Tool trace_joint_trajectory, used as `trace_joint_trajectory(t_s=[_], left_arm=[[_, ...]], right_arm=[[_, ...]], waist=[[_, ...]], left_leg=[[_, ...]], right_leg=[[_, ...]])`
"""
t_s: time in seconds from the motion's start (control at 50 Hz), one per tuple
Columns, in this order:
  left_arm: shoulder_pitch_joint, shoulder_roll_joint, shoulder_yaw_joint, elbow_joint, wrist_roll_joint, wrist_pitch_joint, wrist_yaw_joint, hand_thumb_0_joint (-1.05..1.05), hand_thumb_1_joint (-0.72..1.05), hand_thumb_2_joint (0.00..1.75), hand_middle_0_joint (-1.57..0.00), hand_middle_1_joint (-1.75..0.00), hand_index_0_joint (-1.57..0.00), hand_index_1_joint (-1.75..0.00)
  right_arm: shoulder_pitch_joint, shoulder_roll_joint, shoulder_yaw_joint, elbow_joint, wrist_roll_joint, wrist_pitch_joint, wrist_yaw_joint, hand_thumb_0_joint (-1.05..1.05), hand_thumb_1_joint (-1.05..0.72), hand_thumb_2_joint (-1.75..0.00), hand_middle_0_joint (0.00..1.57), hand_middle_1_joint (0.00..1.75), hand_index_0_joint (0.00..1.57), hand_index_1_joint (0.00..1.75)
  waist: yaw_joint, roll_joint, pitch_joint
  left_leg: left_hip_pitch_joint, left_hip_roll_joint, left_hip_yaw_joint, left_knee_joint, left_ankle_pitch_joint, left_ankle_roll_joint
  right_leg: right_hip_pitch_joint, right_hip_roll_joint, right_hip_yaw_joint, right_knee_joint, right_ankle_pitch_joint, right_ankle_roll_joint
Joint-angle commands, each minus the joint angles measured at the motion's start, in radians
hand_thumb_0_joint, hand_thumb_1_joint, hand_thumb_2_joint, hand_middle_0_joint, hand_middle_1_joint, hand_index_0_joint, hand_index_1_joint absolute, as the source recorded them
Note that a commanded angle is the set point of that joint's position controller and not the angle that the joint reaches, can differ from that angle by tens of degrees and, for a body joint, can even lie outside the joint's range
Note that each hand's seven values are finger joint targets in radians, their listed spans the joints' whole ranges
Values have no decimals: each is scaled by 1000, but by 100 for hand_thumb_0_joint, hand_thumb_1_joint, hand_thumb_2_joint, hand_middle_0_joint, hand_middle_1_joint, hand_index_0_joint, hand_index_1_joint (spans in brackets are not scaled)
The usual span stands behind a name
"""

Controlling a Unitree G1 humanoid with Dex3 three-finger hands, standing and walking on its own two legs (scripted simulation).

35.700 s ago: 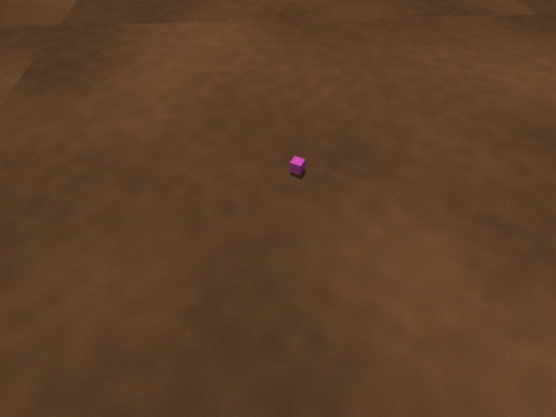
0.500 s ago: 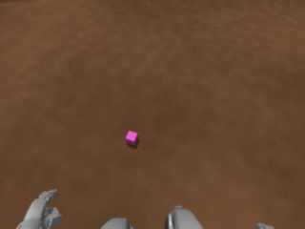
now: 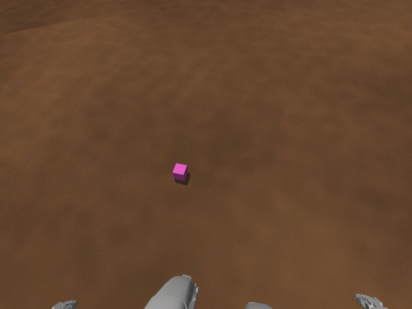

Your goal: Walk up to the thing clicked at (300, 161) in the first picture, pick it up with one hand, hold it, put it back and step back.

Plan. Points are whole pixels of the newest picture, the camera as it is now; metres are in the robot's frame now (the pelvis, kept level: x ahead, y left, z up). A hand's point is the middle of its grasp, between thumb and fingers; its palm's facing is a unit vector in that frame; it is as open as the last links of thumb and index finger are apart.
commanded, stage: step back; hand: left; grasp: from above
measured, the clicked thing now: (180, 171) +0.82 +0.23 -0.73
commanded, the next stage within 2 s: stand in 1.72 s
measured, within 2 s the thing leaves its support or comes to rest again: neither
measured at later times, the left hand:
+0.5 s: hand out of the picture -0.11 +0.26 -0.15, palm faces +0.00 -0.92 -0.39, open 7.4 cm
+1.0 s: hand out of the picture -0.23 +0.27 -0.14, palm faces +0.07 -0.91 -0.41, open 7.4 cm
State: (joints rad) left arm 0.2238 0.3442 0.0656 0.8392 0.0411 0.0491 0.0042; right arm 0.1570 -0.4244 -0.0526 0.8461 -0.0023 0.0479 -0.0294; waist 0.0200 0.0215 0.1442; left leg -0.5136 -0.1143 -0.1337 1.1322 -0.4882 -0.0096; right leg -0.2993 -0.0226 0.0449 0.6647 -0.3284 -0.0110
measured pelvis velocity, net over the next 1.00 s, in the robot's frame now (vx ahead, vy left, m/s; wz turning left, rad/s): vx -0.27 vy -0.02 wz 0.07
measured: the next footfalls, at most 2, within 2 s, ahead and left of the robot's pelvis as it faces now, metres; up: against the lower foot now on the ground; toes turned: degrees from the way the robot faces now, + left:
left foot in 0.18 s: -0.05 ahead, +0.12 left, +0.00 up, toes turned +2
right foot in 0.54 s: -0.21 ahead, -0.16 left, +0.00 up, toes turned +0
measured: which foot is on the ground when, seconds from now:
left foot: up 0.00-0.16, down 0.18-0.58, up 0.60-0.84, down 0.86-1.00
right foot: down 0.00-0.20, up 0.22-0.52, down 0.54-0.90, up 0.92-1.00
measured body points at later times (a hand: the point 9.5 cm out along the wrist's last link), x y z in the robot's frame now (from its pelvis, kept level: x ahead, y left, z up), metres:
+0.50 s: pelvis -0.19 -0.01 +0.00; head -0.14 +0.00 +0.44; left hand -0.11 +0.31 -0.13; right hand -0.04 -0.32 -0.10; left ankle -0.09 +0.11 -0.73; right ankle -0.24 -0.16 -0.70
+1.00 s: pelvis -0.27 -0.02 +0.00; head -0.27 -0.02 +0.45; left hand -0.24 +0.31 -0.11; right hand -0.22 -0.33 -0.12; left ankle -0.28 +0.11 -0.73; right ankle -0.26 -0.15 -0.70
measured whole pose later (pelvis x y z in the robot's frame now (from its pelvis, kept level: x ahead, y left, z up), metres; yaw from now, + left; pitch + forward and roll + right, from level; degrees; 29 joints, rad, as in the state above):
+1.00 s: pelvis -0.27 -0.02 +0.00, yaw +4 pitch -3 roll +1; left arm 0.24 0.41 0.08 0.96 0.03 0.02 -0.01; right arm 0.27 -0.36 -0.06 0.99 -0.04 -0.01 0.03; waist 0.00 -0.03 0.05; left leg -0.22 -0.03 -0.02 0.57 -0.31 0.03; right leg -0.37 -0.04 0.02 0.88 -0.47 -0.03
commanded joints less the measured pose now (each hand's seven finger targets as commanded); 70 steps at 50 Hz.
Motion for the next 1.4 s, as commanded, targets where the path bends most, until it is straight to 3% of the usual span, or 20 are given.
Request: trace_joint_trajectory(t_s=[0.0,0.14,0.16,0.2,0.32,0.5,0.52,0.54,0.56,0.62,0.74,0.84,0.88,0.9,1.1,1.12,1.14,1.16,1.3,1.38], left_arm=[[-58,271,81,-131,5,-36,34,0,90,90,-20,-30,-20,-30],[-85,274,65,-150,-23,-7,30,0,90,90,-20,-30,-20,-30],[-77,240,54,-156,-26,-5,26,0,90,90,-20,-30,-20,-30],[-163,256,73,-160,-25,-5,42,0,90,90,-20,-30,-20,-30],[-3,237,77,-62,-27,1,24,0,90,90,-20,-30,-20,-30],[122,219,62,52,-18,-41,10,0,90,90,-20,-30,-20,-30],[119,259,76,59,-2,-45,12,0,90,90,-20,-30,-20,-30],[129,364,102,30,15,-46,13,0,90,90,-20,-30,-20,-30],[20,455,112,-11,16,-42,18,0,90,90,-20,-30,-20,-30],[-157,316,76,-47,7,-64,28,0,90,90,-20,-30,-20,-30],[2,315,89,-7,14,-81,17,0,90,90,-20,-30,-20,-30],[-25,283,57,1,1,-58,3,0,90,90,-20,-30,-20,-30],[-88,214,39,-10,-24,-60,-2,0,90,90,-20,-30,-20,-30],[-133,294,65,-5,-10,-63,1,0,90,90,-20,-30,-20,-30],[36,214,64,107,-9,-99,-8,0,90,90,-20,-30,-20,-30],[80,242,73,115,0,-106,2,0,90,90,-20,-30,-20,-30],[94,344,91,104,11,-114,9,0,90,90,-20,-30,-20,-30],[26,390,99,76,8,-113,7,0,90,90,-20,-30,-20,-30],[-63,283,55,66,-16,-128,13,0,90,90,-20,-30,-20,-30],[-100,278,40,63,-33,-101,19,0,90,90,-20,-30,-20,-30]], right_arm=[[3,-140,-40,-78,-5,-29,-11,0,-90,-90,20,30,20,30],[118,-138,-56,-22,-20,-38,3,0,-90,-90,20,30,20,30],[114,-176,-68,-25,-34,-41,0,0,-90,-90,20,30,20,30],[28,-344,-95,-66,-30,-37,14,0,-90,-90,20,30,20,30],[-88,-181,-52,-80,-37,-40,3,0,-90,-90,20,30,20,30],[-59,-228,-65,-73,-25,6,17,0,-90,-90,20,30,20,30],[-42,-182,-53,-73,-23,8,21,0,-90,-90,20,30,20,30],[-103,-115,-37,-117,-12,-3,18,0,-90,-90,20,30,20,30],[-142,-142,-54,-115,-22,3,2,0,-90,-90,20,30,20,30],[-27,-163,-59,-37,-11,-7,9,0,-90,-90,20,30,20,30],[-50,-157,-55,-18,-32,-35,37,0,-90,-90,20,30,20,30],[86,-145,-70,78,-36,-69,40,0,-90,-90,20,30,20,30],[129,-284,-94,82,-46,-80,34,0,-90,-90,20,30,20,30],[105,-323,-105,68,-36,-84,38,0,-90,-90,20,30,20,30],[-12,-166,-52,40,-25,-67,39,0,-90,-90,20,30,20,30],[12,-102,-30,34,-19,-65,34,0,-90,-90,20,30,20,30],[1,-54,-18,6,-14,-67,28,0,-90,-90,20,30,20,30],[-2,-132,-41,26,-22,-62,11,0,-90,-90,20,30,20,30],[68,-104,-32,99,-20,-72,24,0,-90,-90,20,30,20,30],[50,-95,-35,121,-20,-73,19,0,-90,-90,20,30,20,30]], waist=[[23,-192,-133],[-22,-158,-227],[-18,-77,-233],[-70,209,-175],[15,91,-116],[8,170,-240],[1,67,-199],[54,-214,-138],[82,-282,-57],[-51,-77,-20],[64,-201,-72],[-19,-125,-110],[-62,184,-97],[-73,121,-9],[36,99,-86],[54,-14,-115],[66,-239,-121],[52,-165,-63],[-1,-160,-128],[-31,-159,-159]], left_leg=[[-11,27,26,-71,-48,-16],[297,86,137,-718,264,29],[378,198,-25,-745,324,73],[170,538,-424,-816,505,329],[246,353,-110,-748,488,239],[254,304,-11,-636,245,162],[94,243,17,-557,91,106],[-112,62,62,-353,-44,31],[-30,64,-27,-135,-108,-11],[-14,23,-59,13,62,-2],[-34,100,48,-299,1,-28],[430,70,147,-768,132,25],[401,395,-445,-925,-386,185],[246,466,-515,-974,-428,270],[61,243,-26,-653,26,119],[-12,194,15,-498,48,85],[-158,39,72,-265,-58,36],[-82,99,-17,-170,-119,30],[150,148,97,-377,53,9],[296,122,183,-618,323,25]], right_leg=[[151,-215,178,-174,499,-202],[121,-190,148,-21,442,-127],[-17,-138,125,36,284,-78],[-116,86,70,443,-345,-3],[-174,114,111,613,-165,23],[173,65,-97,-264,-6,-14],[230,20,22,-270,-40,-41],[165,-220,390,-368,-229,-134],[-163,-430,589,-477,-339,-280],[-116,-227,215,-310,-7,-166],[143,-220,249,-335,-386,-167],[-73,-159,86,-165,-217,-113],[-305,21,-102,154,-254,-10],[-273,-20,7,270,-252,-17],[231,67,-130,-201,26,-20],[326,-13,13,-270,-15,-28],[315,-268,437,-430,-229,-123],[127,-416,556,-459,-300,-228],[102,-238,94,-244,495,-160],[60,-184,25,-118,596,-100]])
